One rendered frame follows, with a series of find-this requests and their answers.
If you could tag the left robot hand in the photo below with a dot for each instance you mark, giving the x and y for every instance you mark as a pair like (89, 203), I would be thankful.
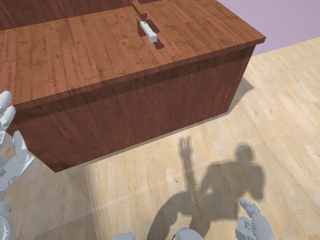
(18, 165)

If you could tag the right robot shin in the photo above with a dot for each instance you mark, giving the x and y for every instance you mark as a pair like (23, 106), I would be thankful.
(182, 228)

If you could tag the robot right thigh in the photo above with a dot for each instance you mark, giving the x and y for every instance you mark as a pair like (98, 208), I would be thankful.
(187, 234)

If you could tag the robot left forearm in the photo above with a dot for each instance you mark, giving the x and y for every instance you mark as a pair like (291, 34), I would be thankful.
(6, 225)

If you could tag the right robot hand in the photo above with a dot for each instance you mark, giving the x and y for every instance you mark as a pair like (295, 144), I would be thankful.
(257, 229)

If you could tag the tap lever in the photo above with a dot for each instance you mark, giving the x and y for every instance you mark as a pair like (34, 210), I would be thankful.
(151, 35)

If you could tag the counter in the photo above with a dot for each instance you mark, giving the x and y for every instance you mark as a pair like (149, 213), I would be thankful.
(86, 81)

